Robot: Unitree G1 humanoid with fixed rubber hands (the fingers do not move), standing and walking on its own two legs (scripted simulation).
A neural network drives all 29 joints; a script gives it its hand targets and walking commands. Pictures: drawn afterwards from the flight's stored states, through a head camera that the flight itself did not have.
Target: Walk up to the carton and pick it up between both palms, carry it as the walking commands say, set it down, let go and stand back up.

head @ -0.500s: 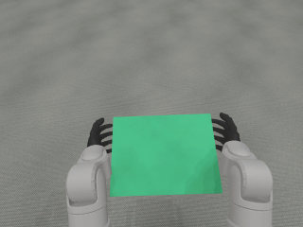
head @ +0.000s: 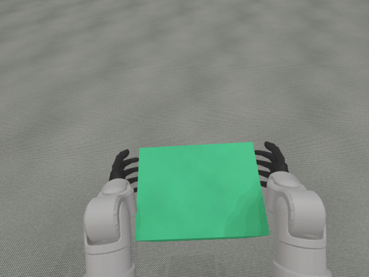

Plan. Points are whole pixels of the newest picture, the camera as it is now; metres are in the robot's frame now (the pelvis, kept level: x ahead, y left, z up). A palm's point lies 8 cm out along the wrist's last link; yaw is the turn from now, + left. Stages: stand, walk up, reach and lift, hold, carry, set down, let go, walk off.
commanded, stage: carry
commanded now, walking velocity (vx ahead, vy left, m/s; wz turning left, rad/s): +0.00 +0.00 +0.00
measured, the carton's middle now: (197, 197) +0.29 +0.00 +0.02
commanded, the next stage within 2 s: none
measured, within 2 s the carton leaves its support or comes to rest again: neither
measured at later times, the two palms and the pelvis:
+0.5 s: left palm (119, 193) +0.27 +0.15 +0.09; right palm (275, 188) +0.26 -0.15 +0.10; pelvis -0.01 +0.01 +0.00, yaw +0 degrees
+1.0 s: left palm (119, 208) +0.24 +0.15 +0.08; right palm (277, 204) +0.24 -0.15 +0.08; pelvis -0.04 +0.00 +0.00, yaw +0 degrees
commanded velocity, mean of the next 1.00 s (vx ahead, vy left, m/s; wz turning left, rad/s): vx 0.00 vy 0.00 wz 0.00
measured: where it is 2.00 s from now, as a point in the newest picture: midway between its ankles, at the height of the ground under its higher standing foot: outside the picture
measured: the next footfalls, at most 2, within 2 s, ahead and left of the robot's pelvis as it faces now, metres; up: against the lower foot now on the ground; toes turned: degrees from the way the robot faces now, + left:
none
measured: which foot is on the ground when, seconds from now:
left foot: down 0.00-1.00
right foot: down 0.00-1.00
